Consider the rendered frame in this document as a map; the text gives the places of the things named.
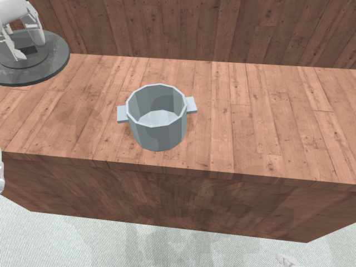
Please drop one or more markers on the left robot hand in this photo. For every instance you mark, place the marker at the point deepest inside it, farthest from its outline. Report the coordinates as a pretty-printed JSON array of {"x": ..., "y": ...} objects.
[{"x": 11, "y": 10}]

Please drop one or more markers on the pot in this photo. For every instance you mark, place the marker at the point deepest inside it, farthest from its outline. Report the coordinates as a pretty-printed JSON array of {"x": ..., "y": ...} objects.
[{"x": 157, "y": 115}]

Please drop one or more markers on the lid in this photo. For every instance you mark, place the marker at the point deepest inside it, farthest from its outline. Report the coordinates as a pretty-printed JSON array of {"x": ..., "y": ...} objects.
[{"x": 51, "y": 59}]

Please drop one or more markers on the right robot hand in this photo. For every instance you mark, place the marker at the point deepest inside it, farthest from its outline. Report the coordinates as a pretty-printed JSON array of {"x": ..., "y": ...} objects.
[{"x": 287, "y": 261}]

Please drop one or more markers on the knob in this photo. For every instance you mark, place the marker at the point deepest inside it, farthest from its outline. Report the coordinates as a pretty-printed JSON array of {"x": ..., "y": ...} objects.
[{"x": 23, "y": 42}]

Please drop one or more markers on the table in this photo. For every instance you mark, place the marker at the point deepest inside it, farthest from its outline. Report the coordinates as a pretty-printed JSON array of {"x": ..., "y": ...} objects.
[{"x": 270, "y": 153}]

